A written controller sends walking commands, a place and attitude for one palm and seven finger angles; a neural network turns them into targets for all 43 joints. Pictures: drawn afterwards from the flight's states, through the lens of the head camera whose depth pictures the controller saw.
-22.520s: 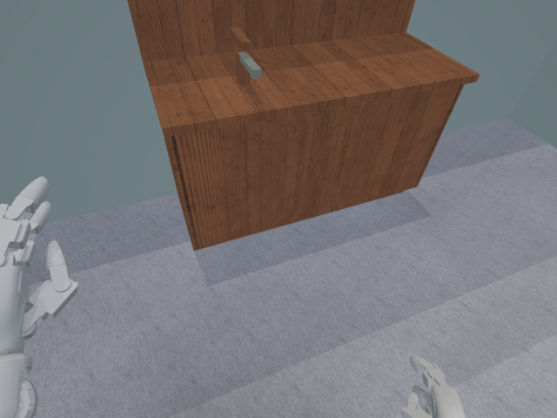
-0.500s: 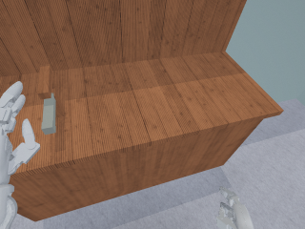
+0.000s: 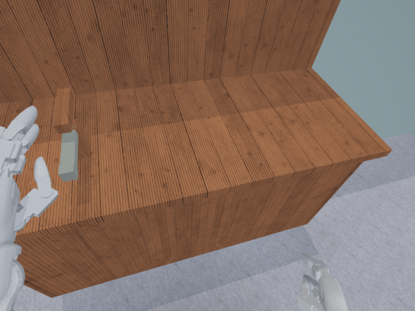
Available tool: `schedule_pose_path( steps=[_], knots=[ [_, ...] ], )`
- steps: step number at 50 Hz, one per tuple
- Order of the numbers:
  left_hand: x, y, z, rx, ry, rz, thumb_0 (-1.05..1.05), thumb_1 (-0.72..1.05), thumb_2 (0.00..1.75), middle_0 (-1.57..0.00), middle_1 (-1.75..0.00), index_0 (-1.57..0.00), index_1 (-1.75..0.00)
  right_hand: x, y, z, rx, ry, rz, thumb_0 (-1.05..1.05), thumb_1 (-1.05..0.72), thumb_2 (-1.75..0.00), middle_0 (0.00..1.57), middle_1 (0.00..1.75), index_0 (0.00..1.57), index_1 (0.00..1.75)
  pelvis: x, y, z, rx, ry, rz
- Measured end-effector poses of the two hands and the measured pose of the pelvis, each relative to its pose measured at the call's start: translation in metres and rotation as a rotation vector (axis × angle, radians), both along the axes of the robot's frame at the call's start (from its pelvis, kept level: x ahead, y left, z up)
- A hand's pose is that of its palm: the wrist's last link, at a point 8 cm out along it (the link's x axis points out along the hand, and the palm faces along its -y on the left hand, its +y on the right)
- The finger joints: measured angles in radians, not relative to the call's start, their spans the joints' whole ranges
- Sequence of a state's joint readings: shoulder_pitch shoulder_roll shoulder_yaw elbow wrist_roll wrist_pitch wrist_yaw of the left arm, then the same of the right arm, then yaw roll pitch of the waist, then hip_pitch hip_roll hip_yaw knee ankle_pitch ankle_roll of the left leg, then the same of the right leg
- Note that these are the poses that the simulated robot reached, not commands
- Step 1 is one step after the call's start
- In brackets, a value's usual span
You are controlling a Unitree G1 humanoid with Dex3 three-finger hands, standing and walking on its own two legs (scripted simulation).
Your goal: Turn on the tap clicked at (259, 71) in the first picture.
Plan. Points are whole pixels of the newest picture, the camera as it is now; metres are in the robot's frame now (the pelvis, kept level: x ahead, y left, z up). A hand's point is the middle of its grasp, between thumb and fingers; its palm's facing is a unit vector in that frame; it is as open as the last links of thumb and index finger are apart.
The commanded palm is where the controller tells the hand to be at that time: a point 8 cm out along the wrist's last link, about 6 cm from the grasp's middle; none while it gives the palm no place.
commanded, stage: turn the palm inward beside the body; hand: left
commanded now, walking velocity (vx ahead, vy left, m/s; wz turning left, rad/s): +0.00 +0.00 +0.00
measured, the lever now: (68, 172) +0.35 +0.33 +0.03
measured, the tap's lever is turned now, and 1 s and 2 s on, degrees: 0 0 0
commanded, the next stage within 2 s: none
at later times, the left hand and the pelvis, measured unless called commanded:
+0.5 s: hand (59, 222) +0.19 +0.23 +0.15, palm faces +0.55 -0.79 -0.27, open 7.4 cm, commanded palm +0.14 +0.26 +0.16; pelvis -0.02 -0.06 -0.02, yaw +2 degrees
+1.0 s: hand (88, 225) +0.20 +0.20 +0.13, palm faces +0.50 -0.84 -0.22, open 7.4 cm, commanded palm +0.15 +0.24 +0.14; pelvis +0.02 -0.05 -0.02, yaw +2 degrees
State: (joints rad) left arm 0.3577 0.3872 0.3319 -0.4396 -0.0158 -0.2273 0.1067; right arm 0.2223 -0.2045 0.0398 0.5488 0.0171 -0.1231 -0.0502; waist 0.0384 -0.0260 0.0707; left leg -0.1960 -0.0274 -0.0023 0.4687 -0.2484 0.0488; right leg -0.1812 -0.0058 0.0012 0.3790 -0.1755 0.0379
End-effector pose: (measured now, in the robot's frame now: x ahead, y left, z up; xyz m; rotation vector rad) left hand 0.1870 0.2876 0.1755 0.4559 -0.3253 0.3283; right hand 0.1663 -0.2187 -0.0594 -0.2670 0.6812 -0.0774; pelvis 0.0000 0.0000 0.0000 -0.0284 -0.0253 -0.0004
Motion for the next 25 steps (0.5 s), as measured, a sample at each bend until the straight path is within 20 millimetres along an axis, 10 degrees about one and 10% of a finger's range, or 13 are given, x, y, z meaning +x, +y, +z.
schedule_pose_path(
  steps=[5,14,25],
  knots=[
    [0.022,0.028,0.034,-0.032,-0.049,0.045,0.01,0.89,0.90,-0.22,-0.31,-0.21,-0.30,-0.001,0.004,-0.011,0.007,0.030,0.123,0.01,-0.90,-0.90,0.20,0.30,0.20,0.30,-0.003,-0.006,-0.001,0.021,-0.003,0.006],
    [-0.017,-0.032,-0.028,-0.120,0.161,0.008,0.01,0.90,0.90,-0.21,-0.30,-0.20,-0.30,0.000,-0.022,-0.012,0.042,-0.063,0.054,0.01,-0.90,-0.90,0.20,0.30,0.21,0.30,-0.011,-0.022,-0.011,0.035,0.003,-0.024],
    [-0.041,-0.026,-0.020,-0.138,0.024,0.223,0.01,0.89,0.90,-0.21,-0.30,-0.20,-0.30,0.002,-0.051,-0.038,0.012,-0.018,0.076,0.01,-0.90,-0.90,0.20,0.30,0.20,0.30,-0.015,-0.057,-0.019,0.024,-0.001,0.034]
  ],
)
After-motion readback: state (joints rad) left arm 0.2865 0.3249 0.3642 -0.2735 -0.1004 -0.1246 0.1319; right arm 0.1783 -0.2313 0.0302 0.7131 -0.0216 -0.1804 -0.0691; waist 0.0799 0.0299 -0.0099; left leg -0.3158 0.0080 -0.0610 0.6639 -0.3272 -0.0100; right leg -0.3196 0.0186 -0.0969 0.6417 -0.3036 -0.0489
